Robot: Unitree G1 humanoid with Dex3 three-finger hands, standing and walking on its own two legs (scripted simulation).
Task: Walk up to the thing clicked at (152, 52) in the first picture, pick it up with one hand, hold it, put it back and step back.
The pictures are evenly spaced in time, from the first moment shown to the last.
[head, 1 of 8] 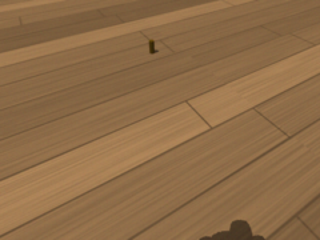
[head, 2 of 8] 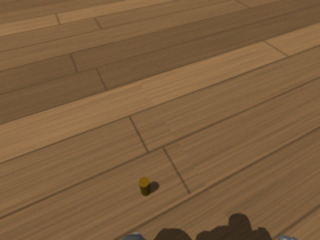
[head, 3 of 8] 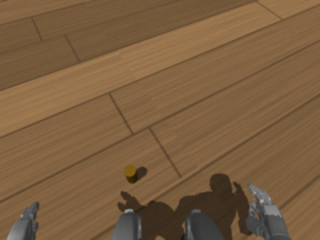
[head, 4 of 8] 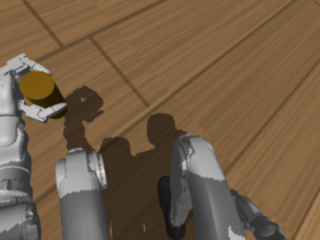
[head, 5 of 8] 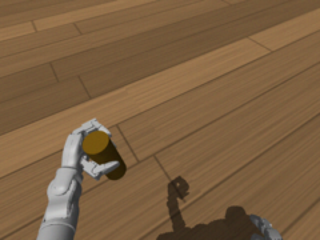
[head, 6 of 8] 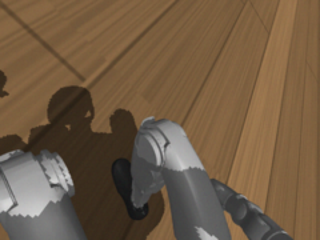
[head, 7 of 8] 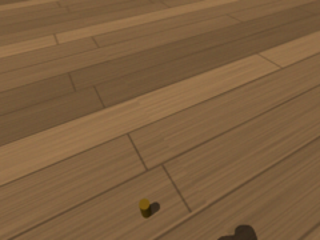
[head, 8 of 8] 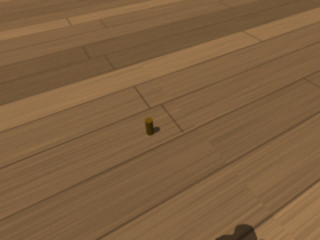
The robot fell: no
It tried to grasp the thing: yes
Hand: left
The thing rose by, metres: 0.70
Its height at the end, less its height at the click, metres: +0.00
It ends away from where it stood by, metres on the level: 0.01
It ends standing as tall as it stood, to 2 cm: yes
